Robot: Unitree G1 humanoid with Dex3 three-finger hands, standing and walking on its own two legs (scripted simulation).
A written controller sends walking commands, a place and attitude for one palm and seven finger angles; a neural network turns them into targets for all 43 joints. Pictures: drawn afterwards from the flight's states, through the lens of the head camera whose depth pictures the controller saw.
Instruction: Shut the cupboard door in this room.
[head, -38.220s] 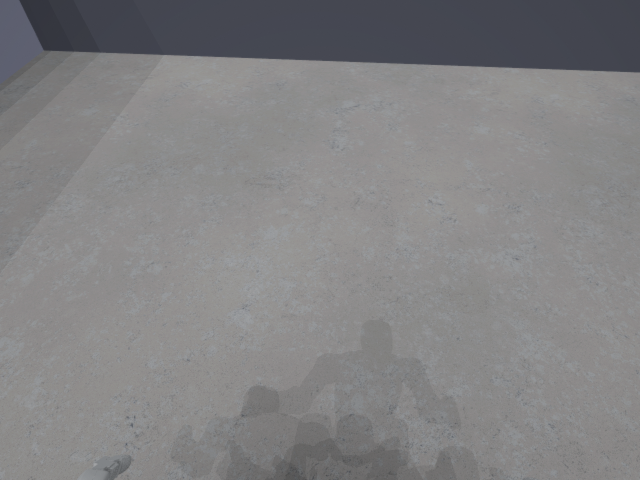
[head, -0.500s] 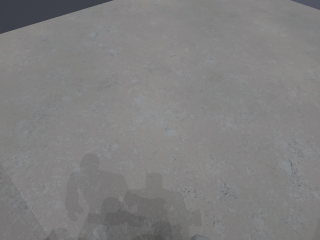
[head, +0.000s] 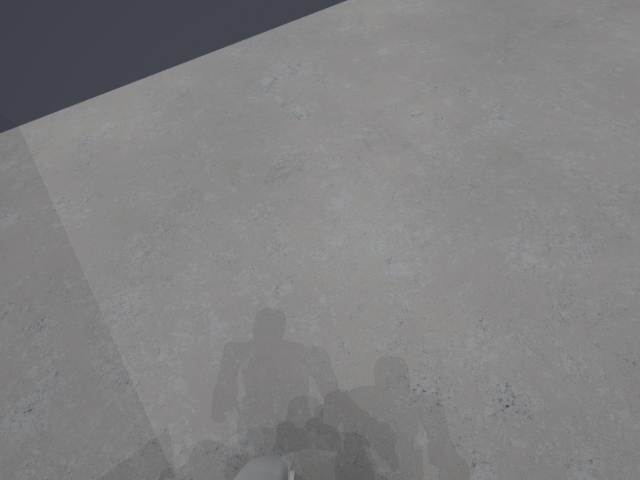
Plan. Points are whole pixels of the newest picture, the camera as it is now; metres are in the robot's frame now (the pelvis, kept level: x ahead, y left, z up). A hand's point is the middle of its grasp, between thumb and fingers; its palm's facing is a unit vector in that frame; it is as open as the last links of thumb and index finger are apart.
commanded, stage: turn or walk to find it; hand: left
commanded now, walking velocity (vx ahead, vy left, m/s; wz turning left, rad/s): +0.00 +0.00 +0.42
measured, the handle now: out of the picture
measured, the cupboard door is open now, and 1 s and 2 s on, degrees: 90 90 91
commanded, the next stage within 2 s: none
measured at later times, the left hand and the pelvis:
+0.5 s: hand out of the picture -0.02 +0.27 -0.17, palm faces +0.29 -0.93 -0.23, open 7.4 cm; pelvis -0.01 +0.05 +0.00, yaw +13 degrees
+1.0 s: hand out of the picture -0.01 +0.20 -0.15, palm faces +0.45 -0.85 -0.26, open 7.4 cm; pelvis +0.01 +0.00 +0.00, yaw +27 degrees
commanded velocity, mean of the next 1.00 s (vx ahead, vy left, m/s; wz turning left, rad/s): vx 0.00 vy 0.00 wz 0.42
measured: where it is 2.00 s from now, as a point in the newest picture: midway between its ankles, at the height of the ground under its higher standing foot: outside the picture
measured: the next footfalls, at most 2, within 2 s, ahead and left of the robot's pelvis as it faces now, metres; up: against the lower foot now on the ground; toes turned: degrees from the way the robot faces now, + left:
left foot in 0.28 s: +0.00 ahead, +0.15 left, +0.00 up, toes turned +12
right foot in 0.74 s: +0.07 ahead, -0.07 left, +0.00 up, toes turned +14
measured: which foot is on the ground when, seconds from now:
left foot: up 0.00-0.26, down 0.28-0.74, up 0.76-1.00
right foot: down 0.00-0.28, up 0.30-0.72, down 0.74-1.00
